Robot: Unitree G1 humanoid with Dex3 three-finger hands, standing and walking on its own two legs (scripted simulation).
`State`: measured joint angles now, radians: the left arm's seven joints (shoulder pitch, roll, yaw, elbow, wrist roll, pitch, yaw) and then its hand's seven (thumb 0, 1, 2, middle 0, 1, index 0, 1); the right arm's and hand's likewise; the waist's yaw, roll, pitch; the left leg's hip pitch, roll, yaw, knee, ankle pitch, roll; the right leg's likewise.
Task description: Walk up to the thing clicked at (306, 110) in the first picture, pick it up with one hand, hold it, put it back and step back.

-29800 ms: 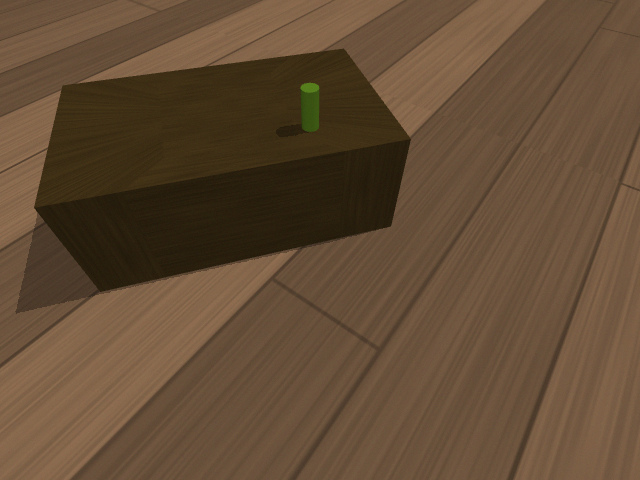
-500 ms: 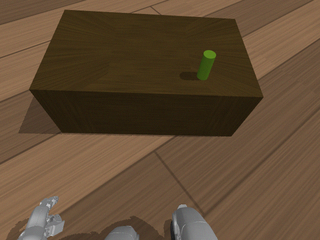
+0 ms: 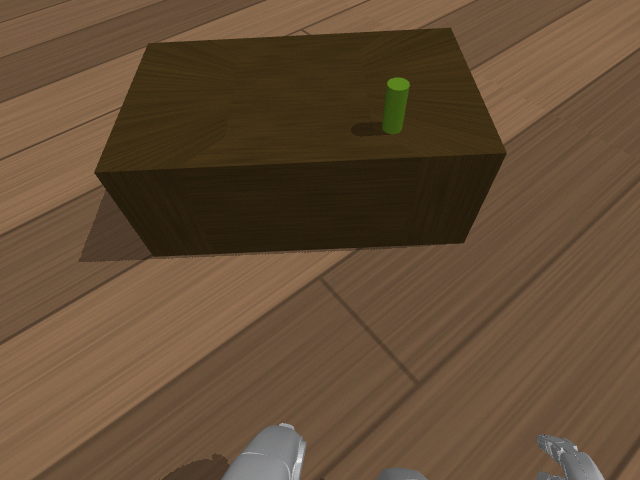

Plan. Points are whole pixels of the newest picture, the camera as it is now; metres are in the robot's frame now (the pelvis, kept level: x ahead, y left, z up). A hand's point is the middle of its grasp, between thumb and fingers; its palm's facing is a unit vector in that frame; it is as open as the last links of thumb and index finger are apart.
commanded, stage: step back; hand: right
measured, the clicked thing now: (395, 106) +1.06 -0.15 -0.24
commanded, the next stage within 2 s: stand in 1.18 s
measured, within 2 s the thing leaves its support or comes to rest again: neither
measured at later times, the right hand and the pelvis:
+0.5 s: hand out of the picture +0.01 -0.28 -0.14, palm faces -0.08 +0.91 -0.40, open 7.4 cm; pelvis -0.09 -0.01 +0.00, yaw +4 degrees
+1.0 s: hand out of the picture +0.05 -0.24 -0.15, palm faces -0.06 +0.93 -0.37, open 7.4 cm; pelvis -0.05 +0.01 +0.00, yaw +2 degrees
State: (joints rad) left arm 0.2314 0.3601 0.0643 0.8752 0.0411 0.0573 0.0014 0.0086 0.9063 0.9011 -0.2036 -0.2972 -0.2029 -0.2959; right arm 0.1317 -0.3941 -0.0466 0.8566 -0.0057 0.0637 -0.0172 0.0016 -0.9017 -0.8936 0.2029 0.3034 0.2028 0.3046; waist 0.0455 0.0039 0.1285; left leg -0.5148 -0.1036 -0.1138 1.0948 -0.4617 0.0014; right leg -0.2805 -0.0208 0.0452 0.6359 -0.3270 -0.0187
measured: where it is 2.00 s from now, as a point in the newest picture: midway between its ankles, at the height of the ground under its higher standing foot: outside the picture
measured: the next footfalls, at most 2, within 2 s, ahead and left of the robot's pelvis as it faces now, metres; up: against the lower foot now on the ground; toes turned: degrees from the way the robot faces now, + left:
left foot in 0.16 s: +0.00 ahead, +0.13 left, +0.00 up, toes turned +5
right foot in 0.44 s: -0.06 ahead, -0.14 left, +0.00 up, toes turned +4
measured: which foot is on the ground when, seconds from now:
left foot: up 0.00-0.14, down 0.16-1.00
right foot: down 0.00-0.18, up 0.20-0.42, down 0.44-0.74, up 0.76-0.96, down 0.98-1.00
